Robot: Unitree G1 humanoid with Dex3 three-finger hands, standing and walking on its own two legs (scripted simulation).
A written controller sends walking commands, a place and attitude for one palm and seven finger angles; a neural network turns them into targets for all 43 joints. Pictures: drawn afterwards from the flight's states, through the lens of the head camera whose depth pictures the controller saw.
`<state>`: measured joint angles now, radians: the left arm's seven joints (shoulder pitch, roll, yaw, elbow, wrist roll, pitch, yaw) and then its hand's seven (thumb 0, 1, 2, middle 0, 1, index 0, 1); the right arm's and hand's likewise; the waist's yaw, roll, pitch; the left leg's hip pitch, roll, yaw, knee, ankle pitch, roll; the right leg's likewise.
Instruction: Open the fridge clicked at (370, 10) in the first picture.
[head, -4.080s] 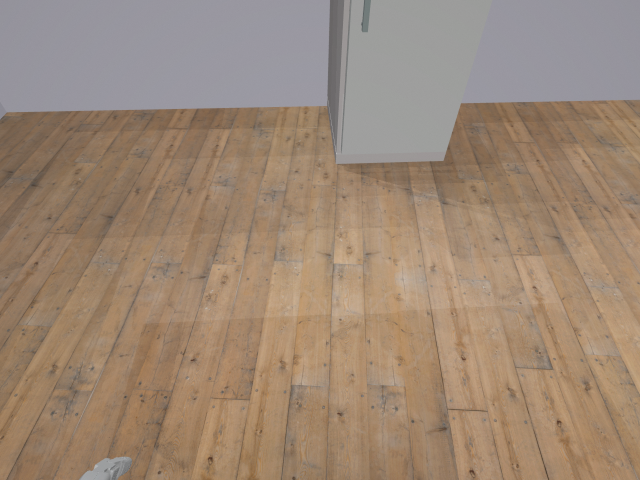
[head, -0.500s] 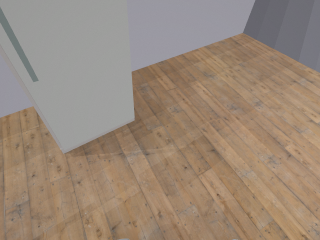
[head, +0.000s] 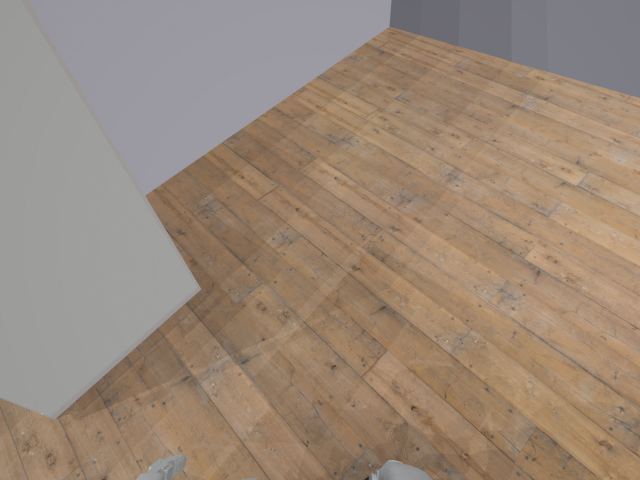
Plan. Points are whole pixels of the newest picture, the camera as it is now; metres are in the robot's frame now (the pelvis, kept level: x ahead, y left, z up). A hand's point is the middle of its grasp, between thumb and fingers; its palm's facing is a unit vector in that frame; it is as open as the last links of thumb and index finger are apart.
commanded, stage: turn to face it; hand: left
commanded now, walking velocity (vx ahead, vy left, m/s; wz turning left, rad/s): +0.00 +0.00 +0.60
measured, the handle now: out of the picture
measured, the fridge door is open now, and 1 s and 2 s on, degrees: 0 0 0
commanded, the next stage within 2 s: take the last steps up to it in 1.38 s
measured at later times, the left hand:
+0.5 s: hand out of the picture +0.06 +0.22 -0.18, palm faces +0.33 -0.92 -0.20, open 7.3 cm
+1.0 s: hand out of the picture +0.09 +0.21 -0.12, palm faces +0.53 -0.79 -0.30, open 7.4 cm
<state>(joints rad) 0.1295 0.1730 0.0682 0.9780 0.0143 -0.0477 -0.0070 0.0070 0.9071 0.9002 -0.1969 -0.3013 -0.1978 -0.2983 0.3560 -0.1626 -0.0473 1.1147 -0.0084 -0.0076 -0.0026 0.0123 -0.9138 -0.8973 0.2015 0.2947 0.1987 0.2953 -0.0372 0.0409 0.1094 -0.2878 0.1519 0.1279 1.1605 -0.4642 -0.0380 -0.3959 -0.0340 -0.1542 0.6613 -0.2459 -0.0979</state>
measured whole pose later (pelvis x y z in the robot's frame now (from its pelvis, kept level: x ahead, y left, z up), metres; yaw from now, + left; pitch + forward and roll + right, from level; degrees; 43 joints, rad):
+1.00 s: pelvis +0.09 -0.02 +0.01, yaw +33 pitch -1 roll +1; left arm 0.16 0.18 0.04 0.86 0.02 0.02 0.02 0.01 0.90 0.90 -0.20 -0.30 -0.20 -0.30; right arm 0.19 -0.28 -0.10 0.93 -0.02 0.08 0.02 0.01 -0.91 -0.90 0.20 0.29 0.20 0.30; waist -0.04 0.07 0.06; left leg -0.51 -0.04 -0.03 1.07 -0.41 -0.04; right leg -0.24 -0.08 -0.11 0.56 -0.30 0.00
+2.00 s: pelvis +0.09 +0.02 +0.02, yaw +50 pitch -2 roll +1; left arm 0.25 0.14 0.05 1.00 0.02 -0.04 0.02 0.00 0.92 0.90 -0.20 -0.30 -0.20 -0.30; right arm 0.41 -0.19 -0.05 1.13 -0.02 0.03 0.01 0.01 -0.91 -0.90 0.20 0.29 0.20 0.30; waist -0.02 0.04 0.01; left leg -0.33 -0.01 0.03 0.89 -0.40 0.03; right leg -0.14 -0.03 -0.11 0.47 -0.30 -0.03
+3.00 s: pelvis +0.23 +0.29 +0.01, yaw +50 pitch -2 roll +0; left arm 0.11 0.12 0.02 1.02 0.02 -0.02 0.03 0.01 0.90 0.90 -0.20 -0.30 -0.20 -0.30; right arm 0.35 -0.13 -0.03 1.14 0.01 0.02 -0.03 0.01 -0.91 -0.90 0.20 0.29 0.20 0.30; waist -0.06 0.04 0.11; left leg -0.23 0.03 0.08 0.81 -0.55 -0.02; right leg -0.33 -0.04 -0.12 0.56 -0.20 -0.04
